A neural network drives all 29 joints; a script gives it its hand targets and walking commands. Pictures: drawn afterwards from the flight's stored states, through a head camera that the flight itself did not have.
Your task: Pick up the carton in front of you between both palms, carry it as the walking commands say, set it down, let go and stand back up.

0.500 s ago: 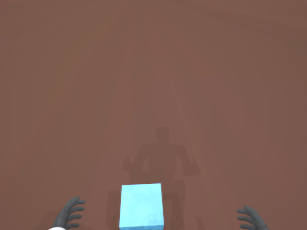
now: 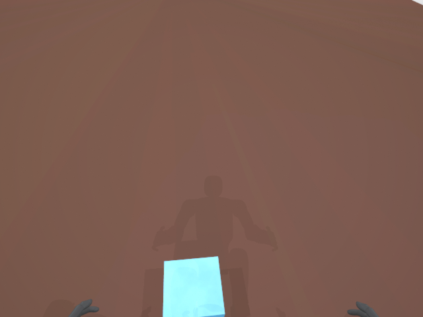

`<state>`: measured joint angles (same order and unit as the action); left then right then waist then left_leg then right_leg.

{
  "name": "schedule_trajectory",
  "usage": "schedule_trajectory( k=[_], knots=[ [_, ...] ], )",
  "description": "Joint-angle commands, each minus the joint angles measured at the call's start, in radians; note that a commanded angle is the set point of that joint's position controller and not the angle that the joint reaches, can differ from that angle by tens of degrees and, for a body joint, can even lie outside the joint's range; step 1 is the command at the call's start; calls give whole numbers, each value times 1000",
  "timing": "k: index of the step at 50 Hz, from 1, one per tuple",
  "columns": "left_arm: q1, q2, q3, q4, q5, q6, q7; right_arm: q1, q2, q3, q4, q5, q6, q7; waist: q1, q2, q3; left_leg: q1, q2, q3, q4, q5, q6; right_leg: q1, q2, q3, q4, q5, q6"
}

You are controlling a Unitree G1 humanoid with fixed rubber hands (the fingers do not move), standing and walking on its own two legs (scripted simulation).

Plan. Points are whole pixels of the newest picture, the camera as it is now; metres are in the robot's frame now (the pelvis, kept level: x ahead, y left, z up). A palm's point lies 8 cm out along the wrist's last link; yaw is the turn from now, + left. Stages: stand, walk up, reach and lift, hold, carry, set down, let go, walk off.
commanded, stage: stand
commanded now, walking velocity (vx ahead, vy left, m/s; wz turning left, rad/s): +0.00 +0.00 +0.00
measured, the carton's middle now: (193, 295) +0.34 +0.08 -0.65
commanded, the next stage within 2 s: none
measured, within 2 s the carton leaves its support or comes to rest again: neither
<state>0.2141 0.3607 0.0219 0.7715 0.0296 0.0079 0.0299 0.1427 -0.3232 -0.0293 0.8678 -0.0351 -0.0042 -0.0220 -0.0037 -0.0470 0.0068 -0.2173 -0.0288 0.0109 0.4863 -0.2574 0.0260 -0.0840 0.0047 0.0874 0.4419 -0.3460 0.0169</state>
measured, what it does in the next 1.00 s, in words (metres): stands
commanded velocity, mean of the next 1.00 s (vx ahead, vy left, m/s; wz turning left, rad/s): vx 0.00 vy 0.00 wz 0.00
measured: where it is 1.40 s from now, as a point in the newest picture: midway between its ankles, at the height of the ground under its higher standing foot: outside the picture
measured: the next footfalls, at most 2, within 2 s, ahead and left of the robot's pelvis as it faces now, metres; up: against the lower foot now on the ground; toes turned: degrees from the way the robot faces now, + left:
none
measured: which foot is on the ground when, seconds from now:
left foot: down 0.00-1.00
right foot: down 0.00-1.00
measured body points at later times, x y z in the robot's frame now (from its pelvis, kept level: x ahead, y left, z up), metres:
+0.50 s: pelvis -0.02 +0.00 +0.01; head -0.02 +0.01 +0.45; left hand +0.08 +0.30 -0.12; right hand +0.09 -0.31 -0.10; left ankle +0.00 +0.10 -0.74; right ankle -0.07 -0.14 -0.74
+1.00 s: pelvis -0.02 +0.00 +0.01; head -0.03 +0.01 +0.46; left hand +0.07 +0.31 -0.12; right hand +0.08 -0.32 -0.10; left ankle +0.00 +0.10 -0.74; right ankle -0.07 -0.14 -0.74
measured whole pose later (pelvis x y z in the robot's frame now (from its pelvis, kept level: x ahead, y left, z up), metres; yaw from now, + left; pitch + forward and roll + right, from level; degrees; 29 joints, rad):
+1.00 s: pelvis -0.02 +0.00 +0.01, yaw +0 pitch -2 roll +0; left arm 0.18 0.39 0.00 0.97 0.02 -0.01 0.02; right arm 0.10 -0.38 -0.01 1.05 -0.02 -0.01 -0.01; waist -0.01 -0.03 0.03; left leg -0.17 -0.02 0.01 0.38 -0.17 0.02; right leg -0.04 0.01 0.09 0.34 -0.26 0.02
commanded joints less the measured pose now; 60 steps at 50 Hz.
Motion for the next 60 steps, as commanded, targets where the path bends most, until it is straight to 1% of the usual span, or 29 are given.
schedule_trajectory(
  k=[1,17,25,40,60],
  knots=[
    [-8,138,29,-37,-1,-14,5,-36,-175,-36,-37,2,-13,-4,2,39,-46,122,115,-109,-58,328,-1,-87,-73,35,-55,297,-15],
    [-30,164,18,54,-3,-22,0,-59,-197,-26,45,9,-15,3,0,42,-14,127,122,-116,-112,228,2,-90,-87,57,-114,237,-27],
    [-36,173,15,93,-4,-25,-4,-68,-209,-22,79,12,-16,5,0,42,-5,132,126,-123,-132,200,3,-90,-90,62,-134,218,-30],
    [-49,185,12,144,-8,-26,-8,-79,-225,-14,127,17,-16,6,-2,42,-2,140,134,-131,-152,199,6,-81,-96,65,-154,216,-32],
    [-62,197,10,176,-11,-26,-11,-89,-238,-8,153,20,-18,8,-3,45,-7,148,140,-137,-165,217,9,-70,-103,60,-168,224,-35]
  ],
)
